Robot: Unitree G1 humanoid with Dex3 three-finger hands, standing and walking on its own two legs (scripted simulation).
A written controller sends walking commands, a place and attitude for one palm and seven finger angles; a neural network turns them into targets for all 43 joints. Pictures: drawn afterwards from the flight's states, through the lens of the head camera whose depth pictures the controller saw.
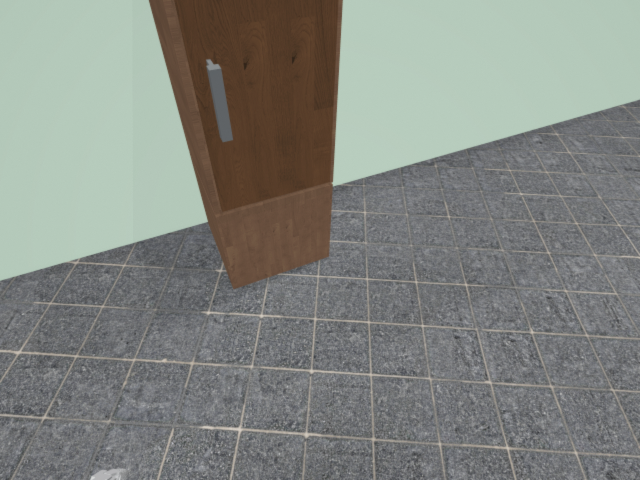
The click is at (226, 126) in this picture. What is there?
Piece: cupboard door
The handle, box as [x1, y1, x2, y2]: [206, 59, 232, 141]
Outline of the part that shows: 207,59 206,66 219,134 222,141 232,139 221,70 218,64 213,64 210,59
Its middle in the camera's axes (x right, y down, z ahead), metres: -0.25 -0.33 +0.93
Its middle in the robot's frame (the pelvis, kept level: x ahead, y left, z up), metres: +0.91 +0.30 +0.03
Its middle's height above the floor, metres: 0.79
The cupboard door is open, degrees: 0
